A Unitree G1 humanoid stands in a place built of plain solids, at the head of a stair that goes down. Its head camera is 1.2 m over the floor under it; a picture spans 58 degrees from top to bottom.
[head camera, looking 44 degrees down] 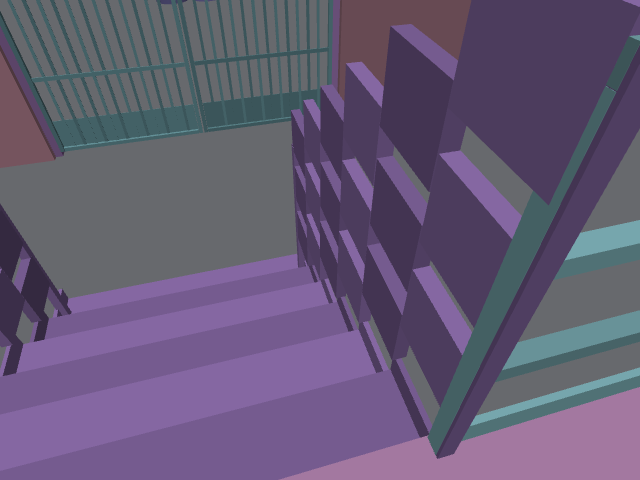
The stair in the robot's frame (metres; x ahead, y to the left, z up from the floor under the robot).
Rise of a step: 0.18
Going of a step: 0.30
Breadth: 1.62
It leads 15 degrees to the left of straight ahead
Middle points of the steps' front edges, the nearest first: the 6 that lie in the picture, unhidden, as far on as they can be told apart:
0.57 0.51 -0.18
0.86 0.59 -0.36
1.14 0.67 -0.54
1.43 0.75 -0.72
1.72 0.83 -0.90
2.01 0.91 -1.08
